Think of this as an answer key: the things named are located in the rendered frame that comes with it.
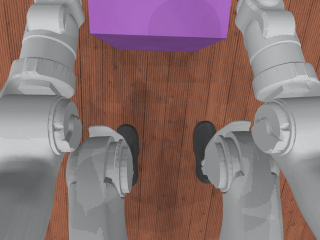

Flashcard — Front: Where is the left robot forearm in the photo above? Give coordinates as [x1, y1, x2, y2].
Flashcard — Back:
[0, 0, 85, 99]

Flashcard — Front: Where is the robot right upper arm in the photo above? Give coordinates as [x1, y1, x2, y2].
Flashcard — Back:
[251, 96, 320, 240]

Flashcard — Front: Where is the right robot forearm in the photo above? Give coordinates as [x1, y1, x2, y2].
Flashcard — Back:
[235, 0, 320, 102]

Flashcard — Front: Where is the right robot thigh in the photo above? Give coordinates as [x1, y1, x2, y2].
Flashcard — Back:
[209, 131, 284, 240]

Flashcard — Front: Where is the robot left upper arm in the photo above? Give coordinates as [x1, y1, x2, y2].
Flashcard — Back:
[0, 94, 83, 240]

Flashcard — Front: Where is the carton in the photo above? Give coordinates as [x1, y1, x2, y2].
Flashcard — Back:
[88, 0, 231, 52]

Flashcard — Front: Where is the robot left foot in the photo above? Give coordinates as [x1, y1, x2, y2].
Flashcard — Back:
[116, 124, 140, 187]

